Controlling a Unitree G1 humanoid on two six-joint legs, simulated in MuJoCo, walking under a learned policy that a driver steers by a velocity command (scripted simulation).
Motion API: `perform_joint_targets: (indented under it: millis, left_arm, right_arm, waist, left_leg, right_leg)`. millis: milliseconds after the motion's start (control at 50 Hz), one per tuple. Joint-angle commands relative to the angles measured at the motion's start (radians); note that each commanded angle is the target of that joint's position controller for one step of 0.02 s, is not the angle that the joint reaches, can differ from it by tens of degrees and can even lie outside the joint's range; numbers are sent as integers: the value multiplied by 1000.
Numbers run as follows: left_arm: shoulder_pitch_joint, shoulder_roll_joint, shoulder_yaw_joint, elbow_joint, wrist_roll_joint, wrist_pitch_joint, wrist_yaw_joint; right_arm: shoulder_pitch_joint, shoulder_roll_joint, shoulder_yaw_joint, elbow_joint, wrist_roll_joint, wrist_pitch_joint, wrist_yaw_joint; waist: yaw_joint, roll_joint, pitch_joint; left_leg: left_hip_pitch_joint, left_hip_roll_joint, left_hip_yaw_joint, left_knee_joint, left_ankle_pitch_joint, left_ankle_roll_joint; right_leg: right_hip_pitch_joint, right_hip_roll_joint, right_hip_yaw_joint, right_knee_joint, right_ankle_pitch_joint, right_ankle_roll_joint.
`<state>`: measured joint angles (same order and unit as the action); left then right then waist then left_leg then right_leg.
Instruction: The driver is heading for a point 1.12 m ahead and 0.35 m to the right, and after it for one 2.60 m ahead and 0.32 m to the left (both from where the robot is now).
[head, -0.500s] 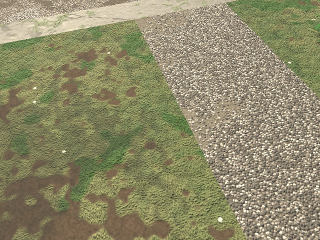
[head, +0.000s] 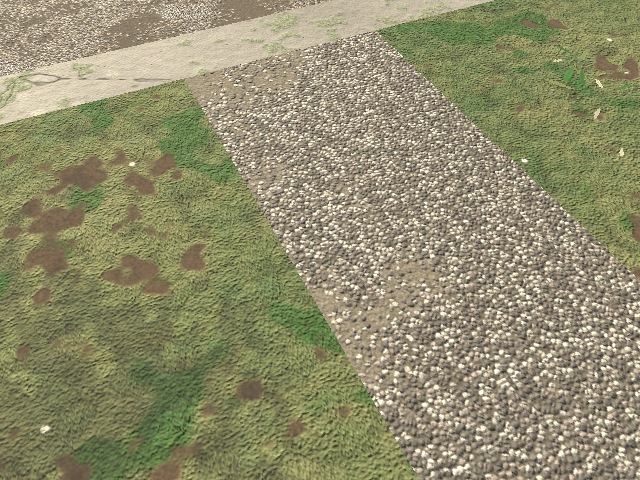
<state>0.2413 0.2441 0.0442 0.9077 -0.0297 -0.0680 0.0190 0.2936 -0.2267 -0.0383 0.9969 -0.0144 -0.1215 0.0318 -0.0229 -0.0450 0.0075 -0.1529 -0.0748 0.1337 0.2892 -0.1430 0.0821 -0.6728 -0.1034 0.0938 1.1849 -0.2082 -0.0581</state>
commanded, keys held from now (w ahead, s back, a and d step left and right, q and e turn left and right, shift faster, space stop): w+e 0.76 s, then w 0.24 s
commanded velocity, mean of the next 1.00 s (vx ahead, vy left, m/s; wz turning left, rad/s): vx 0.50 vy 0.00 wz -0.49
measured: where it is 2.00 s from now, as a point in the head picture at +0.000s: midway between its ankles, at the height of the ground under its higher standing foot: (480, 300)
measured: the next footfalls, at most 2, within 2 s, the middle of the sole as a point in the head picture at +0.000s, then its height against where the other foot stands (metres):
right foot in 0.32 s outside the picture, level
left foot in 0.82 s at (364, 413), level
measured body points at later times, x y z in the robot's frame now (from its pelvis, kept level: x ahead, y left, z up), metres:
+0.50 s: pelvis +0.28 -0.10 -0.01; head +0.31 -0.12 +0.44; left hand +0.44 +0.13 -0.12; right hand +0.33 -0.39 -0.12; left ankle +0.28 +0.08 -0.65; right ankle +0.30 -0.17 -0.74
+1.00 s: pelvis +0.56 -0.14 +0.00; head +0.58 -0.14 +0.45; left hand +0.79 +0.04 -0.12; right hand +0.51 -0.42 -0.11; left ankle +0.63 -0.07 -0.74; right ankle +0.46 -0.24 -0.66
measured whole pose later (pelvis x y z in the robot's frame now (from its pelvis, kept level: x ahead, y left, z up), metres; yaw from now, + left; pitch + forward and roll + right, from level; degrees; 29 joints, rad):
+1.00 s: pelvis +0.56 -0.14 +0.00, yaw -30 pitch +2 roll +1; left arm 0.28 0.27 0.06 0.72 -0.01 -0.06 0.01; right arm 0.26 -0.26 -0.06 0.81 -0.01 -0.11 0.02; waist -0.02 -0.04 0.00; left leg -0.28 -0.05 0.02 0.41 -0.17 0.05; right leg -0.52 -0.02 0.07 1.15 -0.34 -0.04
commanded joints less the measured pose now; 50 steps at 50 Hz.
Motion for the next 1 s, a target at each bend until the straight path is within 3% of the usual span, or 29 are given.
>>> perform_joint_targets:
  millis: [20,120,220,240,280,300,320,340,360,380,400,420,440,460,500,540,640,720,760,800,820,840,860,880,900,920,940,960,1000]
  left_arm:
    - [63,40,16,-38,9,7,2]
    - [-115,17,7,-102,12,-10,-29]
    - [-254,8,-2,-193,8,-8,-66]
    - [-257,14,0,-208,7,-8,-73]
    - [-199,48,17,-222,6,-5,-83]
    - [-93,81,37,-204,3,-4,-84]
    - [78,146,74,-161,1,-3,-76]
    - [232,265,113,-135,3,7,-51]
    - [182,328,115,-170,8,0,-50]
    - [218,240,91,-167,20,-6,-52]
    - [178,182,77,-167,25,-12,-48]
    - [96,150,66,-185,18,-15,-51]
    - [27,117,56,-208,18,-16,-50]
    - [-9,100,47,-225,25,-15,-48]
    - [-4,125,53,-228,19,-20,-42]
    - [27,158,62,-225,15,-22,-27]
    - [98,171,67,-215,8,-9,-8]
    - [140,168,68,-200,1,-1,-5]
    - [126,171,70,-205,4,6,2]
    - [103,146,61,-212,11,13,4]
    - [95,101,43,-222,20,11,-2]
    - [184,46,25,-237,21,4,-3]
    - [287,51,17,-224,-6,-5,-3]
    - [230,140,33,-211,-16,-8,-4]
    - [117,162,37,-230,-6,-6,-6]
    - [47,151,35,-251,11,-9,-7]
    - [22,139,38,-259,23,-10,-9]
    - [36,121,36,-258,21,-8,-13]
    - [52,86,28,-255,20,-4,-16]
  right_arm:
    - [-57,-112,-17,-48,-5,-21,-19]
    - [10,-150,-19,-37,4,-5,-43]
    - [88,-180,-28,-16,20,32,-49]
    - [82,-187,-31,-19,23,40,-49]
    - [43,-213,-39,-40,24,52,-53]
    - [20,-223,-42,-51,22,61,-56]
    - [9,-214,-38,-66,23,66,-59]
    - [24,-180,-22,-102,3,54,-58]
    - [90,-53,15,-152,2,9,-39]
    - [-22,-158,-8,-174,37,-38,-22]
    - [-93,-170,-12,-205,63,-54,-17]
    - [-103,-159,-11,-203,47,-55,-23]
    - [-100,-169,-23,-197,28,-44,-32]
    - [-78,-167,-28,-198,23,-25,-30]
    - [-69,-142,-29,-215,7,1,-30]
    - [-127,-127,-27,-244,-3,12,-36]
    - [-318,-96,-14,-306,8,4,-31]
    - [-374,-136,-25,-344,20,-10,-17]
    - [-350,-162,-36,-346,21,-21,-11]
    - [-220,-181,-51,-310,14,-32,-13]
    - [-97,-214,-64,-290,-3,-37,-17]
    - [57,-286,-83,-272,-19,-33,-23]
    - [126,-286,-90,-225,3,-21,-10]
    - [79,-201,-68,-244,25,-17,-9]
    - [24,-159,-56,-256,24,-8,-12]
    - [-27,-146,-47,-260,14,-1,-11]
    - [-54,-126,-39,-258,7,0,-10]
    - [-63,-120,-34,-254,3,-1,-9]
    - [-44,-129,-36,-237,12,-6,-7]
  waist:
    - [51,85,51]
    - [-14,66,59]
    - [-62,67,100]
    - [-53,77,97]
    - [-1,122,39]
    - [62,137,-26]
    - [148,114,-118]
    - [191,-42,-228]
    - [79,-241,-350]
    - [150,-125,-376]
    - [136,-93,-248]
    - [81,35,-159]
    - [43,54,-125]
    - [11,46,-99]
    - [-10,43,-77]
    - [-3,34,-48]
    - [70,-37,-15]
    - [86,-56,-12]
    - [65,-77,-16]
    - [2,-91,-66]
    - [-53,-58,-171]
    - [-59,133,-324]
    - [-36,403,-369]
    - [-53,258,-233]
    - [-60,149,-125]
    - [-37,91,-47]
    - [-12,91,-18]
    - [11,116,-14]
    - [21,140,-23]
  left_leg:
    - [-98,300,-147,-206,119,142]
    - [42,304,-50,-188,169,102]
    - [242,366,-13,-105,224,84]
    - [265,375,0,-71,292,74]
    - [263,372,45,66,636,46]
    - [240,356,71,222,804,29]
    - [148,309,96,454,810,-4]
    - [-138,250,105,803,431,-53]
    - [-545,13,-55,1149,-394,-102]
    - [-650,66,-244,1197,-375,-66]
    - [-703,111,-230,1157,-299,-39]
    - [-652,159,-224,1056,-223,-37]
    - [-577,191,-218,964,-185,-44]
    - [-516,207,-222,923,-165,-52]
    - [-479,201,-203,842,-136,-86]
    - [-495,184,-187,721,-53,-119]
    - [-425,106,-169,332,220,-127]
    - [-386,85,-204,221,208,-104]
    - [-347,83,-212,195,128,-81]
    - [-181,70,-169,145,105,-41]
    - [29,151,-230,168,109,9]
    - [393,353,-539,166,43,133]
    - [525,491,-927,39,-189,241]
    - [430,467,-891,2,-346,208]
    - [299,426,-731,-3,-319,166]
    - [159,382,-622,-30,-208,151]
    - [81,343,-548,-53,-115,140]
    - [29,314,-494,-75,-52,134]
    - [-1,292,-419,-105,58,149]
  right_leg:
    - [-37,-39,52,-71,149,16]
    - [-68,-21,-31,-371,327,18]
    - [-131,-5,-105,-506,188,-6]
    - [-113,7,-126,-520,131,-20]
    - [41,72,-195,-535,30,-57]
    - [191,123,-226,-553,16,-82]
    - [441,173,-221,-620,74,-121]
    - [763,-17,85,-646,93,-197]
    - [1052,-253,707,-831,-28,-401]
    - [1072,-244,712,-898,-14,-365]
    - [976,-203,532,-876,69,-312]
    - [805,-153,391,-880,183,-270]
    - [679,-114,302,-894,257,-240]
    - [593,-85,264,-923,287,-233]
    - [507,-64,227,-952,366,-246]
    - [463,-41,178,-969,396,-243]
    - [432,21,142,-943,235,-173]
    - [511,-24,247,-872,153,-153]
    - [555,-47,303,-818,159,-141]
    - [569,-13,289,-711,282,-113]
    - [509,39,236,-528,295,-81]
    - [233,159,126,-195,67,-10]
    - [-22,207,87,47,-371,23]
    - [-119,151,133,145,-323,23]
    - [-127,110,96,154,-238,21]
    - [-100,78,64,98,-175,19]
    - [-66,42,52,34,-131,15]
    - [-18,20,35,-7,-108,14]
    - [10,9,-4,-74,-86,23]
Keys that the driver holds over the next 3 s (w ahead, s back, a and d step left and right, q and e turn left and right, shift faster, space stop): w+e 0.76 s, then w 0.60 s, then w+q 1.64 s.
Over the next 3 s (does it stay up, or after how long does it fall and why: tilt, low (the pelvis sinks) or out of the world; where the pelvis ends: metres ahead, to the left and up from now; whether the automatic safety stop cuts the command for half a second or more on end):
stays up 1.52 -0.36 -0.02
